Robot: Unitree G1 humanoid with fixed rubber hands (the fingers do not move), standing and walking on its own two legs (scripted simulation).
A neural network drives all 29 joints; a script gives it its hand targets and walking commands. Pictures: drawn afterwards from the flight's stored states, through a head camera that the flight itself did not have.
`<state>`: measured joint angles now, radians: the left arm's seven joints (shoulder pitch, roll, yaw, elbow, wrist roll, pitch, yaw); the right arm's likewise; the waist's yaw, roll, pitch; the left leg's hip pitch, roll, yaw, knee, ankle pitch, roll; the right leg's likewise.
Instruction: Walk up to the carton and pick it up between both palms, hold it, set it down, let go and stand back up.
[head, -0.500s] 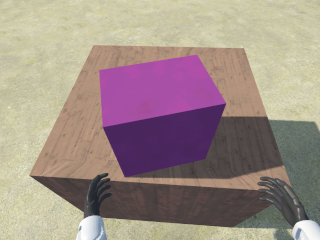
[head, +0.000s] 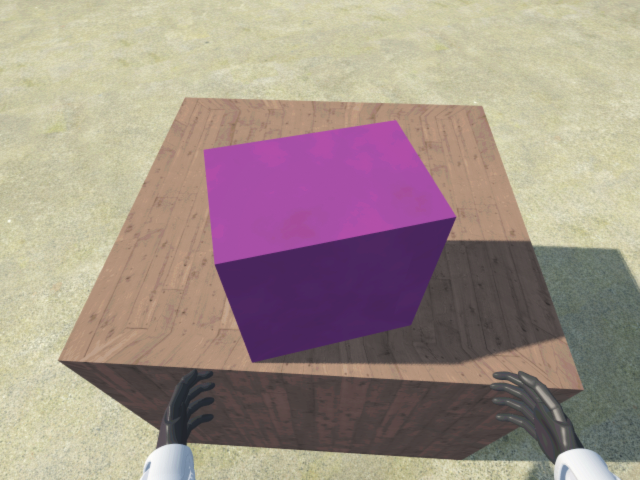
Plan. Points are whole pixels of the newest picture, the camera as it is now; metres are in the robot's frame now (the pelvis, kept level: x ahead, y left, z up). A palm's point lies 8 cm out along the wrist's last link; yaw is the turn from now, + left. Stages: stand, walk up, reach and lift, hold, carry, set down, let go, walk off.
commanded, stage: set down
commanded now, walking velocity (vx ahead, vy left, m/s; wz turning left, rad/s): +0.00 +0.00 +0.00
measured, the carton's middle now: (320, 248) +0.42 +0.04 +0.01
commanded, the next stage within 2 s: let go in 0.32 s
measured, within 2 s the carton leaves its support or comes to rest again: neither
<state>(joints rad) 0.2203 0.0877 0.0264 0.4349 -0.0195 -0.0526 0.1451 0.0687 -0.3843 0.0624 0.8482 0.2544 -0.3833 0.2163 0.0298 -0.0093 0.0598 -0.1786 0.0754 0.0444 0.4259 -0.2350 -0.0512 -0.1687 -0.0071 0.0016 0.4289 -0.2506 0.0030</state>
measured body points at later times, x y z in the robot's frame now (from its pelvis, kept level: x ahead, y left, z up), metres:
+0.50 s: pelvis +0.01 +0.01 +0.00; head +0.04 +0.02 +0.45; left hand +0.17 +0.23 -0.08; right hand +0.19 -0.23 -0.08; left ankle -0.01 +0.15 -0.74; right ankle -0.01 -0.12 -0.74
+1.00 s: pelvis -0.01 +0.01 +0.00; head +0.01 +0.02 +0.45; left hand +0.14 +0.25 -0.11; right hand +0.12 -0.25 -0.11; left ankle -0.01 +0.15 -0.74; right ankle -0.01 -0.12 -0.74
